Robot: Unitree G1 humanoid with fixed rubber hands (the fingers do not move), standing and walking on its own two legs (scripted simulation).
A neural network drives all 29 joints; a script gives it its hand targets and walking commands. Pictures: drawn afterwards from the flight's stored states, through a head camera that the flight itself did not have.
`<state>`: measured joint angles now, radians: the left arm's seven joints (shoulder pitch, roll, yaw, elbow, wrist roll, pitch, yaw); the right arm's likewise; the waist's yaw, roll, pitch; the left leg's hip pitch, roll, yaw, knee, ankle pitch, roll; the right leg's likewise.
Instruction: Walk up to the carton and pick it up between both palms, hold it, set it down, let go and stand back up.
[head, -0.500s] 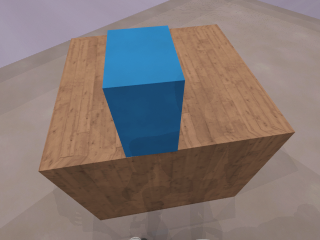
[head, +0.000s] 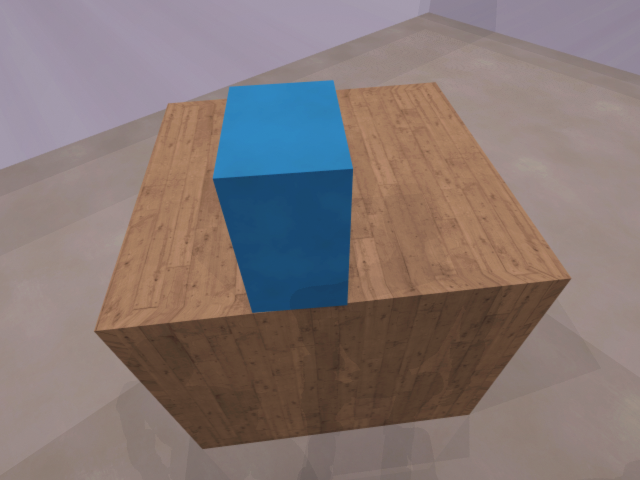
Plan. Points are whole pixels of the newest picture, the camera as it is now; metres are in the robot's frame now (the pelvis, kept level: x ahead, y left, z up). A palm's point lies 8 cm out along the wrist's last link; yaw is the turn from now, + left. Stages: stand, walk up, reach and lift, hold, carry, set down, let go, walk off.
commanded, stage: walk up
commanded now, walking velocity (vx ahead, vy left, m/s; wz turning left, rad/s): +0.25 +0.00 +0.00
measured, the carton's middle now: (291, 201) +0.52 +0.07 +0.06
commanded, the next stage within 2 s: none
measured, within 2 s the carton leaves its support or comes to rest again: neither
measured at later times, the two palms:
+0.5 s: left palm out of the picture +0.07 +0.29 -0.17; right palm out of the picture +0.07 -0.17 -0.13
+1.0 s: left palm out of the picture +0.14 +0.20 -0.13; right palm out of the picture +0.06 -0.24 -0.16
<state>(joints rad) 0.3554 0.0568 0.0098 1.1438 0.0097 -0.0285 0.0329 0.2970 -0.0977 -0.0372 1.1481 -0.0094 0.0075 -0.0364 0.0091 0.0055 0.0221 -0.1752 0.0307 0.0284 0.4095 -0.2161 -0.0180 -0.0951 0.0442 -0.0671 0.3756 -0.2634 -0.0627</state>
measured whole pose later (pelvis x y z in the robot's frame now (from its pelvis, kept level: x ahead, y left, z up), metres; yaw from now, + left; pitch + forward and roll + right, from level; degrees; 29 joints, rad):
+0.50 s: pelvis +0.06 +0.05 -0.01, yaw -1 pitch -2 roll -2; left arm 0.27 0.22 0.09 1.04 0.03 0.05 0.01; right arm 0.30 -0.09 -0.03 1.03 -0.04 -0.02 -0.05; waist -0.01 -0.05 0.07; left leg -0.28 0.10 0.17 0.56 -0.25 0.04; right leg -0.50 -0.03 -0.03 1.18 -0.37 0.05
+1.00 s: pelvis +0.08 -0.02 +0.00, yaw +0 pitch -1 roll +0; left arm 0.20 0.11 0.02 1.01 0.02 -0.03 0.04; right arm 0.29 -0.17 -0.06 1.09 -0.01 0.04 -0.02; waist -0.02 0.07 0.04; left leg -0.28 0.04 0.06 0.67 -0.41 0.00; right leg -0.21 -0.03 -0.09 0.47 -0.24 0.00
